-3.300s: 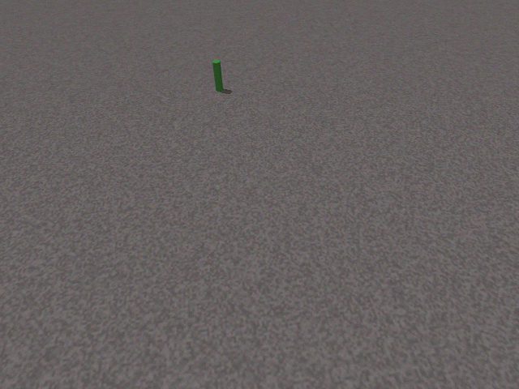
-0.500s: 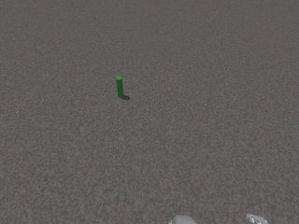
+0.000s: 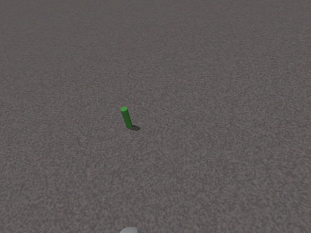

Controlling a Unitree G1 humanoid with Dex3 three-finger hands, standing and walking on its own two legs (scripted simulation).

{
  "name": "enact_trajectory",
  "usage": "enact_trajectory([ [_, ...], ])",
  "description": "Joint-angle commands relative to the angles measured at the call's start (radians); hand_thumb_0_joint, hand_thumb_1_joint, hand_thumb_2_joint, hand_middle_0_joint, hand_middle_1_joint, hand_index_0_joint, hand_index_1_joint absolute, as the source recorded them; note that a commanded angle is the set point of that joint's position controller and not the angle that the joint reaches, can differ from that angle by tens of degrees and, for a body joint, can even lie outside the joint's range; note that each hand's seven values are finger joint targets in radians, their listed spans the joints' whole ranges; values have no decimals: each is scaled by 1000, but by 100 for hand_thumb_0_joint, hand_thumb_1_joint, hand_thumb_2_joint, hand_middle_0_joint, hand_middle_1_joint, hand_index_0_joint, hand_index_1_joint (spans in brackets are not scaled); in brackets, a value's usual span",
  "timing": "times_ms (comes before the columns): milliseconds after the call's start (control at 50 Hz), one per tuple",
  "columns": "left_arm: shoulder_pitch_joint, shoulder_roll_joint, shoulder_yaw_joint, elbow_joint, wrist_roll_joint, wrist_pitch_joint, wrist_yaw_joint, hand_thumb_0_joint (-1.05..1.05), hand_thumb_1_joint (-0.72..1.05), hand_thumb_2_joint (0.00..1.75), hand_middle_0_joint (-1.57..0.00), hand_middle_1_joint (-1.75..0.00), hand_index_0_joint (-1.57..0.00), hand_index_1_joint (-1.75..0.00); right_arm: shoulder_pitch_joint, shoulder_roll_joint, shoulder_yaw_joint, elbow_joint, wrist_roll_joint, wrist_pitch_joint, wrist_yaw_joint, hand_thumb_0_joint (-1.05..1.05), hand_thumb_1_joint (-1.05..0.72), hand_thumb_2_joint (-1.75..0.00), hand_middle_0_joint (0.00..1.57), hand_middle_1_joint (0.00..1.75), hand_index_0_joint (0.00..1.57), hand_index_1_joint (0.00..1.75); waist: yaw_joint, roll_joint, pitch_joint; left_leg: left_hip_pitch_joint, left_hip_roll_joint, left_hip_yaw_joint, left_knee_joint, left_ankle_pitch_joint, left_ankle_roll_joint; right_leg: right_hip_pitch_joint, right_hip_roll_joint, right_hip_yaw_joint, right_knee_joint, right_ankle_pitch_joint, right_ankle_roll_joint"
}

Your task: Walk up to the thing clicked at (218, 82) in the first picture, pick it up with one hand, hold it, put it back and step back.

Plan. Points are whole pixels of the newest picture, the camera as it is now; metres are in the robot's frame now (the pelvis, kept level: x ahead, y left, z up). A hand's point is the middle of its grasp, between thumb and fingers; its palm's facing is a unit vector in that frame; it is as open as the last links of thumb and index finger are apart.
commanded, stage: walk up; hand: left
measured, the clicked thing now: (126, 118) +1.09 +0.31 -0.67
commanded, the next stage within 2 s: none
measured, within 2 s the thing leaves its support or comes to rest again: neither
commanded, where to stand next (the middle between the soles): +0.76 +0.10 m, yaw +0 degrees
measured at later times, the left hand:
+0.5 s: hand (60, 219) +0.22 +0.34 -0.17, palm faces +0.00 -0.95 -0.32, open 7.4 cm
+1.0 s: hand (85, 147) +0.46 +0.30 -0.12, palm faces -0.01 -0.91 -0.41, open 7.4 cm
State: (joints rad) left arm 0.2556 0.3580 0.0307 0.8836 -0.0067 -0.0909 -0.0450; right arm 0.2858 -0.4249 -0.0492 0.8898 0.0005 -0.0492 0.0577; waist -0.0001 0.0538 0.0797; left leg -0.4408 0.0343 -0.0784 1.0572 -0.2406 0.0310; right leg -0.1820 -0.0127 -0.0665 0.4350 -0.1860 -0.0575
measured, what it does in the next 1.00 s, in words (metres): walks ahead: left foot, then right foot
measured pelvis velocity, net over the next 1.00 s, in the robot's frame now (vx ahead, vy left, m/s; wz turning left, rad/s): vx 0.37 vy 0.04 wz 0.01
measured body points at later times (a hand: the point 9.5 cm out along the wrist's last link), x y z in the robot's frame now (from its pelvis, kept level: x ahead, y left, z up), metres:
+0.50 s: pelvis +0.20 +0.07 -0.01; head +0.23 +0.10 +0.44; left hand +0.22 +0.39 -0.14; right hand +0.32 -0.23 -0.10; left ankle +0.25 +0.17 -0.74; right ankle +0.15 -0.09 -0.66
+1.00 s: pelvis +0.37 +0.04 -0.01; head +0.39 +0.00 +0.44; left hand +0.46 +0.35 -0.09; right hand +0.42 -0.27 -0.15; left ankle +0.31 +0.18 -0.67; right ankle +0.44 -0.05 -0.74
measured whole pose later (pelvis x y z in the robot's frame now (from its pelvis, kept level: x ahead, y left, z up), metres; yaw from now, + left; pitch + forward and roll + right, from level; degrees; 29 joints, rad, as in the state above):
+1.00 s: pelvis +0.37 +0.04 -0.01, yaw +1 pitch -4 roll +3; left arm 0.24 0.36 0.04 0.85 0.00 -0.08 -0.04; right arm 0.32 -0.41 -0.04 0.87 0.00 -0.03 0.04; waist 0.00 0.03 0.12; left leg -0.32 -0.01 0.01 1.07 -0.44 0.04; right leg -0.29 -0.05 -0.05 0.54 -0.19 -0.05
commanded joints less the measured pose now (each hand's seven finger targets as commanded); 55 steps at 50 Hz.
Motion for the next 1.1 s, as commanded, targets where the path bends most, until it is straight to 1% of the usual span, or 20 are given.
enact_trajectory([
  [0,29,282,86,-70,4,-38,22,0,90,90,-20,-30,-20,-30,86,-158,-68,-28,-6,15,2,0,-90,-90,20,30,20,30,-12,-173,3,-74,15,-5,-61,132,-28,-10,-195,133,-259,97,-10],
  [100,59,308,106,-75,18,-33,25,0,90,90,-20,-30,-20,-30,-71,-165,-73,-76,-25,9,18,0,-90,-90,20,30,20,30,34,-148,65,-170,58,-10,-268,136,-49,39,-242,171,-301,-173,-64],
  [260,93,323,106,-69,12,-22,29,0,90,90,-20,-30,-20,-30,-140,-156,-66,-103,-28,-17,25,0,-90,-90,20,30,20,30,40,-129,10,9,52,94,-490,75,15,122,-260,112,-99,205,-116],
  [300,79,326,97,-81,11,-16,31,0,90,90,-20,-30,-20,-30,-7,-178,-78,-68,-32,-25,17,0,-90,-90,20,30,20,30,-35,-59,-58,241,7,120,-567,88,44,57,-214,65,100,308,-85],
  [320,110,274,75,-89,8,-11,31,0,90,90,-20,-30,-20,-30,129,-232,-100,-30,-45,-34,6,0,-90,-90,20,30,20,30,-89,71,-150,459,20,57,-586,13,87,-59,-139,21,362,290,-50],
  [340,169,191,53,-101,-2,-6,28,0,90,90,-20,-30,-20,-30,199,-314,-127,-37,-55,-39,-9,0,-90,-90,20,30,20,30,-101,304,-219,643,242,-276,-638,-78,158,-306,-25,-24,642,-84,3],
  [360,191,242,70,-84,-11,4,37,0,90,90,-20,-30,-20,-30,181,-342,-129,-66,-25,-40,-14,0,-90,-90,20,30,20,30,-91,242,-224,697,387,-623,-770,-157,252,-473,78,28,749,-381,12],
  [380,141,299,69,-66,6,12,44,0,90,90,-20,-30,-20,-30,152,-325,-131,-67,0,-36,-15,0,-90,-90,20,30,20,30,-85,139,-180,624,400,-597,-770,-157,274,-483,-6,115,798,-361,-1],
  [440,146,272,61,-44,-8,9,25,0,90,90,-20,-30,-20,-30,40,-223,-82,-102,10,-42,-33,0,-90,-90,20,30,20,30,-22,29,-85,411,253,-165,-742,272,153,-361,-54,185,708,-182,13],
  [480,172,245,59,-32,-11,21,16,0,90,90,-20,-30,-20,-30,38,-203,-74,-96,12,-52,-34,0,-90,-90,20,30,20,30,-1,66,-63,352,202,-58,-750,395,121,-311,-51,162,661,-108,32],
  [580,99,224,60,-59,4,34,-2,0,90,90,-20,-30,-20,-30,24,-213,-80,-128,2,-62,-32,0,-90,-90,20,30,20,30,-7,104,21,306,195,11,-820,313,172,-365,-77,102,496,-12,62],
  [740,-51,200,66,-85,12,19,-19,0,90,90,-20,-30,-20,-30,34,-215,-81,-146,-3,-47,-30,0,-90,-90,20,30,20,30,-27,66,21,284,195,38,-757,300,157,-202,-80,36,157,88,37],
  [780,-12,208,73,-68,14,12,-13,0,90,90,-20,-30,-20,-30,34,-222,-86,-152,-4,-40,-34,0,-90,-90,20,30,20,30,-8,46,-23,286,212,7,-694,242,151,-107,-65,36,128,60,27],
  [820,108,265,93,-33,20,-7,3,0,90,90,-20,-30,-20,-30,54,-175,-65,-164,-5,-37,-35,0,-90,-90,20,30,20,30,56,-102,-125,242,134,69,-418,288,110,126,-38,49,36,19,-3],
  [840,203,311,112,-20,26,-16,15,0,90,90,-20,-30,-20,-30,104,-126,-47,-165,-5,-39,-31,0,-90,-90,20,30,20,30,88,-244,-207,152,59,121,-182,150,81,256,-143,193,-35,-92,-25],
  [860,217,390,130,-39,25,-20,23,0,90,90,-20,-30,-20,-30,156,-95,-33,-170,-1,-35,-26,0,-90,-90,20,30,20,30,79,-378,-232,-93,-69,147,-8,-260,30,403,-386,609,-114,-157,-122],
  [880,197,394,125,-30,9,-11,23,0,90,90,-20,-30,-20,-30,102,-211,-58,-140,-7,-22,-37,0,-90,-90,20,30,20,30,97,-279,-179,-161,-48,82,80,-313,27,346,-443,743,-152,-195,-206],
  [900,165,377,120,-47,1,-6,25,0,90,90,-20,-30,-20,-30,71,-226,-64,-128,-12,-18,-44,0,-90,-90,20,30,20,30,88,-234,-119,-166,-11,39,104,-294,23,245,-438,712,-177,-223,-226],
  [980,44,281,86,-74,-2,-13,32,0,90,90,-20,-30,-20,-30,129,-169,-55,-68,1,-1,-21,0,-90,-90,20,30,20,30,3,-200,-26,-54,20,13,3,-87,12,27,-227,276,-188,-39,-85],
  [1080,70,285,87,-96,10,-21,26,0,90,90,-20,-30,-20,-30,100,-158,-65,-64,-9,17,-4,0,-90,-90,20,30,20,30,7,-207,-6,-79,19,29,-97,43,-29,5,-206,183,-238,-31,-82],
])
